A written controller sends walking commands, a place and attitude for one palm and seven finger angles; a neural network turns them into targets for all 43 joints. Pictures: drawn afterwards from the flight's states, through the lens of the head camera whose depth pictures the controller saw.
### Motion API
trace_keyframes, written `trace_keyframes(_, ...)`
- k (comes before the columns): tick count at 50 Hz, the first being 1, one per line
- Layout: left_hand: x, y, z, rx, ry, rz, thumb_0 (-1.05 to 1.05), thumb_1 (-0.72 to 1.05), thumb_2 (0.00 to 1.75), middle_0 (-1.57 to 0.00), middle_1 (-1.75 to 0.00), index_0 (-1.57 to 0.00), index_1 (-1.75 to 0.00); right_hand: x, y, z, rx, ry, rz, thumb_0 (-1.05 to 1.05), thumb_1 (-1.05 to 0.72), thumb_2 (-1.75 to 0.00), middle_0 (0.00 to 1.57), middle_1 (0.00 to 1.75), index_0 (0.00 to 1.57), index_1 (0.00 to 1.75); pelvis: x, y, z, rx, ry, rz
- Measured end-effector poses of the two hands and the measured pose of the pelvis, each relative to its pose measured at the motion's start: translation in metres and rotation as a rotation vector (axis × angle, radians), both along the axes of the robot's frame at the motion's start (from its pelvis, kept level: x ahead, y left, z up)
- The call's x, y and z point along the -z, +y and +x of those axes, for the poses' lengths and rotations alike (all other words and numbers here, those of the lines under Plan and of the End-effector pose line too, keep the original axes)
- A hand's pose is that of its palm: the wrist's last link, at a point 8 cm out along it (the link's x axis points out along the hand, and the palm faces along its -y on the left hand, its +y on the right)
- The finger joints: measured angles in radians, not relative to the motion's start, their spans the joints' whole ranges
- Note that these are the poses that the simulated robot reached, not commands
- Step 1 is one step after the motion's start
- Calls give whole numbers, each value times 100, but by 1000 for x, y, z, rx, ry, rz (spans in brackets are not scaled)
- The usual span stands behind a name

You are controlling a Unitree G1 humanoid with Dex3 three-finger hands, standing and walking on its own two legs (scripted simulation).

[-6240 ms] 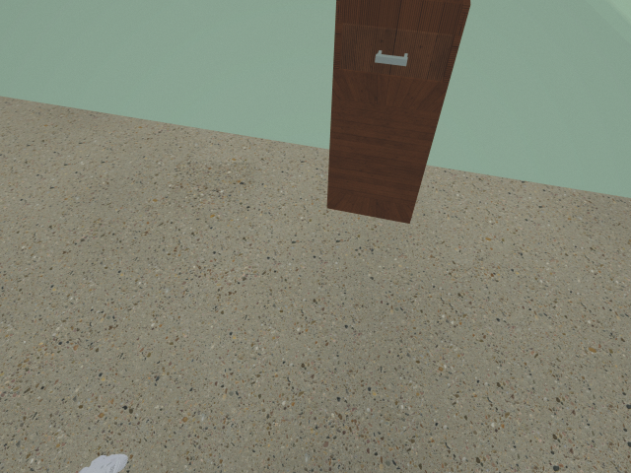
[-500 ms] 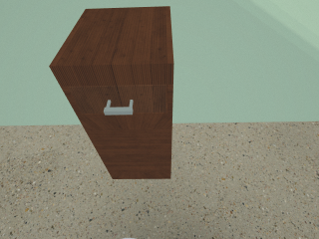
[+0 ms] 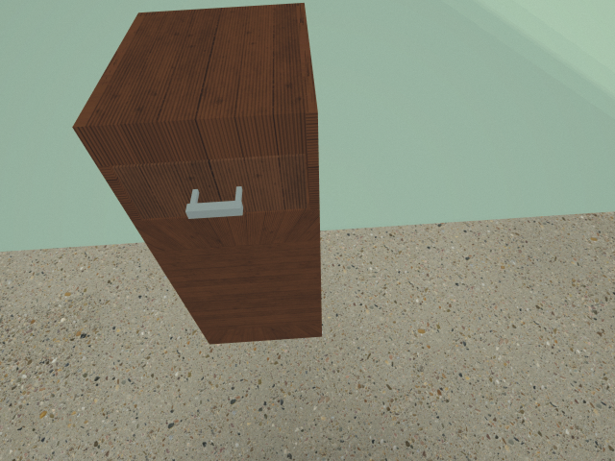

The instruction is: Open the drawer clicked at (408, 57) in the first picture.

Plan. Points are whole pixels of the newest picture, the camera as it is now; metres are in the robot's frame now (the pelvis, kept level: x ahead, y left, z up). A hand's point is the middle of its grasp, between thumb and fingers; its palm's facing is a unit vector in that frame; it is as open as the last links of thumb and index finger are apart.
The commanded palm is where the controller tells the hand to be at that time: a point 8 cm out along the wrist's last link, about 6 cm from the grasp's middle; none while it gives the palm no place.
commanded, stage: look again from close up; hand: left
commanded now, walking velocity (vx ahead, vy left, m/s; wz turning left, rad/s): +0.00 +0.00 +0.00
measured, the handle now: (216, 201) +0.55 +0.20 -0.03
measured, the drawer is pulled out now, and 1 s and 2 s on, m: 0.00 0.00 0.00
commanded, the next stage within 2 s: raise the hand with hooked fingers in 0.40 s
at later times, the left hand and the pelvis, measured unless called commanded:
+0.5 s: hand out of the picture +0.03 +0.16 -0.17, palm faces +0.02 -0.98 -0.22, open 7.3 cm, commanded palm +0.12 +0.21 -0.07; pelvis +0.02 -0.01 +0.00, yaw +0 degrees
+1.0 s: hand (164, 444) +0.16 +0.20 -0.07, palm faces +0.01 -0.11 -0.99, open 9.0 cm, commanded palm +0.16 +0.22 +0.00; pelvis -0.04 -0.01 -0.04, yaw +0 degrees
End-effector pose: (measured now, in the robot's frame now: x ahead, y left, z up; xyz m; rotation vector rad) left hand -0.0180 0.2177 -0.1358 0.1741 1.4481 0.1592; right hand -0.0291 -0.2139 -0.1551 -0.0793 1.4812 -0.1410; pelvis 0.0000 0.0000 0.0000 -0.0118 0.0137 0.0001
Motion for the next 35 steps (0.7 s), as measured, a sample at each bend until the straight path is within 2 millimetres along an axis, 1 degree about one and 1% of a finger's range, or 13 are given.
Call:
trace_keyframes(2,1,-8,7,7,-19,-10,0,91,90,-20,-30,-20,-30,0,-2,2,-2,-4,4,1,-91,-90,20,30,20,30,0,-2,2,-4,4,-9)
trace_keyframes(4,4,-12,13,15,-29,-11,1,92,90,-20,-30,-20,-30,0,-3,7,-2,-25,-1,1,-91,-90,20,30,20,30,1,-4,5,-2,0,-12)
trace_keyframes(8,8,-9,25,4,-56,-10,2,94,90,-20,-30,-20,-30,1,0,18,-11,-62,-4,1,-91,-90,19,30,20,30,4,-7,12,-5,-17,-2)
trace_keyframes(11,7,-7,35,1,-84,-1,2,94,90,-20,-30,-20,-30,2,3,27,-24,-76,-1,1,-92,-90,19,30,20,30,3,-8,16,-2,-25,6)
trace_keyframes(15,4,-4,44,4,-112,9,2,93,90,-20,-30,-20,-30,2,0,33,-27,-80,-4,2,-93,-90,19,30,20,30,2,-9,19,0,-31,13)
trace_keyframes(20,2,-4,47,10,-116,10,1,93,90,-20,-30,-20,-30,0,-5,37,-27,-85,-12,2,-93,-90,19,30,20,30,1,-11,21,3,-31,17)
trace_keyframes(26,3,-7,43,5,-103,6,1,92,90,-20,-30,-20,-30,-3,-8,38,-32,-77,-19,1,-92,-90,19,30,20,30,0,-12,22,4,-24,14)
trace_keyframes(27,-2,-6,50,66,-128,21,1,92,90,-20,-30,-20,-30,-5,-11,41,-35,-100,-34,1,-92,-90,20,30,20,30,0,-11,20,18,-21,10)
trace_keyframes(28,-14,-1,65,138,-214,62,2,93,90,-20,-30,-20,-30,-8,-16,46,-40,-157,-61,2,-93,-90,20,30,20,30,1,-10,18,33,-17,13)
trace_keyframes(30,-49,7,102,244,-418,190,2,92,89,-21,-31,-21,-31,-14,-27,64,-23,-298,-107,2,-93,-90,20,30,20,30,3,-7,15,29,0,24)
trace_keyframes(33,-103,13,158,475,-673,434,2,89,88,-21,-32,-21,-33,-21,-41,102,-56,-482,-142,2,-93,-90,20,30,20,30,7,-4,4,14,42,34)
trace_keyframes(35,-132,11,189,648,-802,630,2,85,87,-21,-34,-21,-35,-28,-48,130,-86,-584,-152,2,-93,-90,20,30,20,30,12,-3,-4,20,78,39)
